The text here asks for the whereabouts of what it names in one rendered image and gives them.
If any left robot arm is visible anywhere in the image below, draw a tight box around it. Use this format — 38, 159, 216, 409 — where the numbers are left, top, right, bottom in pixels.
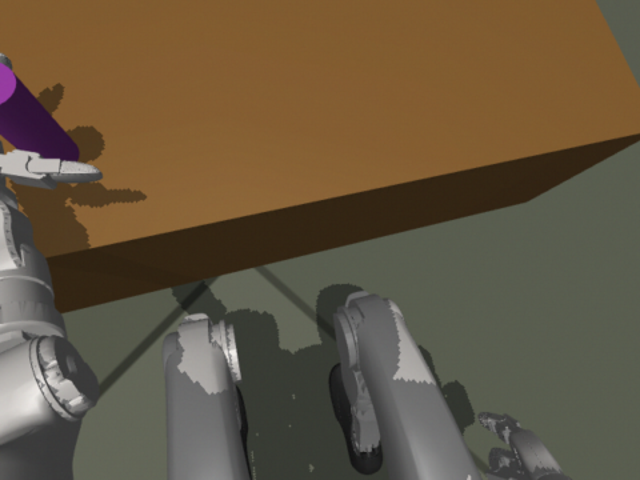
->
0, 183, 100, 480

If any right robot hand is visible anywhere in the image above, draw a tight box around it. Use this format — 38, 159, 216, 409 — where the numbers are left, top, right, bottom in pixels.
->
478, 412, 564, 480

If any left robot foot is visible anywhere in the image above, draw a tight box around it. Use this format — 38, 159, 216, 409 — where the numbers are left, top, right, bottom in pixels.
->
236, 385, 252, 480

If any can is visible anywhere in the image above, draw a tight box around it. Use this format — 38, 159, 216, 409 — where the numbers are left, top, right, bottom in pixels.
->
0, 63, 79, 162

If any right robot foot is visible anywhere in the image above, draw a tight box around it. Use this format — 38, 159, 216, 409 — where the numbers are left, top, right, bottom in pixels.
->
329, 363, 383, 475

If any left robot hand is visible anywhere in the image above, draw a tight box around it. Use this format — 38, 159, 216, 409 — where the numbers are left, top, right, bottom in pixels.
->
0, 53, 103, 190

